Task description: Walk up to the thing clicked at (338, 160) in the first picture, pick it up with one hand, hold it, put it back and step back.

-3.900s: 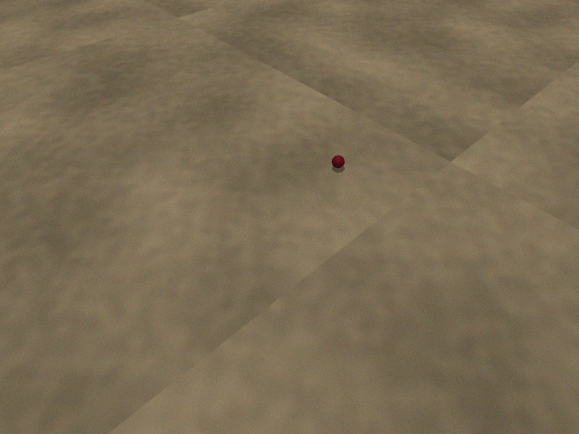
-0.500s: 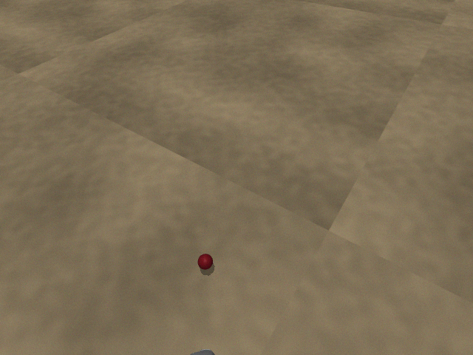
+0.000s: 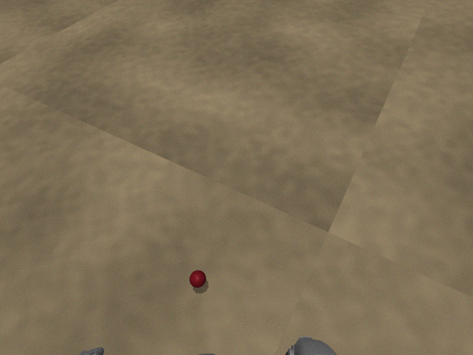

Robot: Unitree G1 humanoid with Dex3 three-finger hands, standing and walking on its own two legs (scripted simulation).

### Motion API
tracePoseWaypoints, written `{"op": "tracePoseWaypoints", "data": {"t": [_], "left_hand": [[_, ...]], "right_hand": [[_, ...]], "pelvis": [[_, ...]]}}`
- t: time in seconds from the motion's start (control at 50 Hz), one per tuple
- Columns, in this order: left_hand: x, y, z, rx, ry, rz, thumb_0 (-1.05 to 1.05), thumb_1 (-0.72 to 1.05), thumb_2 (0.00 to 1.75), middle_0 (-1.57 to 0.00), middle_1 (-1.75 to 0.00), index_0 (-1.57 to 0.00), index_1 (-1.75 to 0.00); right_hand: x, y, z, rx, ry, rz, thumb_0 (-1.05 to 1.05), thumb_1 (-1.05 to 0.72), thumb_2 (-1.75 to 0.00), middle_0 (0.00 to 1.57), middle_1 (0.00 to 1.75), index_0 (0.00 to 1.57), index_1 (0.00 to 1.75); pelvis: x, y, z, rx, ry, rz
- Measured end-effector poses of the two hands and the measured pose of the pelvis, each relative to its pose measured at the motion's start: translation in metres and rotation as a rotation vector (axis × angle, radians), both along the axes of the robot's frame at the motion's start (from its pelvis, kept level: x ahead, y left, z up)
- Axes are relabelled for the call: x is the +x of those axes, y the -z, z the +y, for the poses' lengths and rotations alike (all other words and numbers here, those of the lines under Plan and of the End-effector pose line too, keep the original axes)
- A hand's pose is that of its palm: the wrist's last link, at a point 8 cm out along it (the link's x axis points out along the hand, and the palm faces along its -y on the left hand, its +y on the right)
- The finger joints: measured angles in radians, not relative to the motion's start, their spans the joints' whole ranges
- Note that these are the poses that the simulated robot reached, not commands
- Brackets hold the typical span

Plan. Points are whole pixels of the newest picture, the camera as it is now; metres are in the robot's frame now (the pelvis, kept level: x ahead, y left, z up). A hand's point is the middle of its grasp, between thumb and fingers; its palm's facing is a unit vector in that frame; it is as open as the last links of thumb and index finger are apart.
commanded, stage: walk up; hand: left
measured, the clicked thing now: (197, 278) +0.48 +0.24 -0.72
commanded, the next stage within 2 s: none
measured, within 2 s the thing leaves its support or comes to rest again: neither
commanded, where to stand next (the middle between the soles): +0.07 +0.00 m, yaw +0 degrees
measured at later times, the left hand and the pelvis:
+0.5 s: hand out of the picture +0.12 +0.27 -0.13, palm faces +0.02 -0.94 -0.33, open 7.4 cm; pelvis +0.03 +0.01 +0.02, yaw +1 degrees
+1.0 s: hand out of the picture +0.10 +0.27 -0.12, palm faces +0.04 -0.94 -0.33, open 7.4 cm; pelvis +0.04 +0.01 +0.03, yaw +2 degrees
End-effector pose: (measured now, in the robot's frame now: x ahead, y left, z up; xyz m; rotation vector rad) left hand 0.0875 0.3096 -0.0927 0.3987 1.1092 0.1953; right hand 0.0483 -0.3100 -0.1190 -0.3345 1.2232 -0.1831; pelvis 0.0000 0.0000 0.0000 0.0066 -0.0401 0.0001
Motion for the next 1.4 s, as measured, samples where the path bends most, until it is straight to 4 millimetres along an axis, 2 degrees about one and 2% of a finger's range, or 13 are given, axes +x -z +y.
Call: {"op": "tracePoseWaypoints", "data": {"t": [0.1,0.24,0.44,0.68,0.82,1.0,1.32,1.4], "left_hand": [[0.021,0.000,-0.010,-0.019,0.010,-0.024,0.00,0.90,0.90,-0.20,-0.30,-0.20,-0.30],[0.035,0.006,-0.010,-0.066,-0.025,-0.017,0.00,0.90,0.90,-0.21,-0.30,-0.20,-0.30],[0.026,0.003,0.000,-0.081,-0.080,0.044,0.00,0.90,0.90,-0.20,-0.30,-0.20,-0.30],[0.009,-0.004,0.006,-0.077,-0.126,0.094,0.00,0.90,0.90,-0.20,-0.30,-0.20,-0.30],[0.005,-0.005,0.005,-0.079,-0.138,0.105,0.00,0.90,0.90,-0.20,-0.30,-0.20,-0.30],[0.004,-0.005,0.003,-0.079,-0.141,0.117,0.00,0.90,0.90,-0.20,-0.30,-0.20,-0.30],[0.022,-0.007,-0.002,-0.081,-0.128,0.089,0.00,0.90,0.90,-0.20,-0.30,-0.20,-0.30],[0.025,-0.005,0.003,-0.067,-0.138,0.073,0.00,0.90,0.90,-0.20,-0.30,-0.20,-0.30]], "right_hand": [[0.027,0.003,0.009,0.020,-0.022,-0.019,0.01,-0.90,-0.90,0.20,0.30,0.20,0.30],[0.037,-0.007,0.015,0.005,-0.021,-0.004,0.01,-0.90,-0.90,0.21,0.30,0.20,0.30],[0.059,-0.026,0.018,-0.013,-0.031,0.002,0.01,-0.90,-0.90,0.21,0.30,0.20,0.30],[0.088,-0.032,0.028,0.009,-0.046,-0.030,0.01,-0.90,-0.90,0.20,0.30,0.20,0.30],[0.090,-0.031,0.033,0.022,-0.049,-0.025,0.01,-0.90,-0.90,0.21,0.30,0.20,0.30],[0.081,-0.027,0.032,0.028,-0.037,0.008,0.01,-0.90,-0.90,0.21,0.30,0.20,0.30],[0.076,-0.027,0.026,0.019,-0.020,0.025,0.01,-0.90,-0.90,0.20,0.30,0.20,0.30],[0.076,-0.025,0.021,0.010,-0.008,0.026,0.01,-0.90,-0.90,0.21,0.30,0.20,0.30]], "pelvis": [[0.007,-0.002,0.001,0.006,-0.009,0.010],[0.016,-0.007,0.008,0.005,-0.013,0.007],[0.027,-0.021,0.011,-0.002,-0.023,0.001],[0.032,-0.029,0.014,-0.005,-0.030,-0.003],[0.034,-0.031,0.015,-0.004,-0.033,-0.002],[0.037,-0.032,0.014,-0.003,-0.036,0.003],[0.042,-0.032,0.011,-0.004,-0.041,0.005],[0.034,-0.028,0.011,-0.003,-0.045,0.011]]}}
